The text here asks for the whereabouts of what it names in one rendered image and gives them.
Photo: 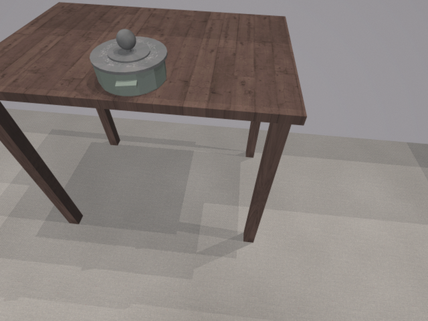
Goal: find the knob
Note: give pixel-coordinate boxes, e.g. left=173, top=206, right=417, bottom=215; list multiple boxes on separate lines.
left=116, top=29, right=136, bottom=50

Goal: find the pot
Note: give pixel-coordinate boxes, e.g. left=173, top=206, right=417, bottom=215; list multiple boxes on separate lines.
left=94, top=61, right=167, bottom=96

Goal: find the lid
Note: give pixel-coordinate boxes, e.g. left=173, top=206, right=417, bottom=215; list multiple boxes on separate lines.
left=90, top=36, right=167, bottom=75

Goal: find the table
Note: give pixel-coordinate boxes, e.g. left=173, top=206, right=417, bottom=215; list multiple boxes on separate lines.
left=0, top=2, right=307, bottom=243

